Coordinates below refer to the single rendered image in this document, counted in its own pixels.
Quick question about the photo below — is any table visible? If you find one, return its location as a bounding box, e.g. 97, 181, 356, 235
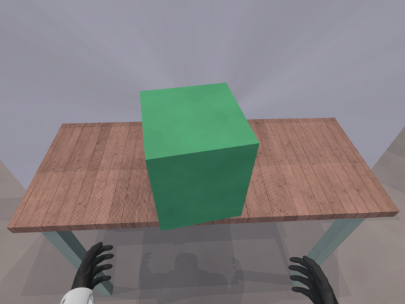
7, 118, 400, 296

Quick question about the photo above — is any carton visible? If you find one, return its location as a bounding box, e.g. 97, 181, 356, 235
140, 83, 259, 231

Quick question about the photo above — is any left robot forearm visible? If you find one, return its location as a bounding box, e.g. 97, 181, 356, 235
60, 288, 94, 304

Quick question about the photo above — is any left robot hand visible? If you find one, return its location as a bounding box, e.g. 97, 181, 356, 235
71, 242, 114, 290

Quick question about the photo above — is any right robot hand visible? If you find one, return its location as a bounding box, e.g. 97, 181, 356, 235
289, 255, 338, 304

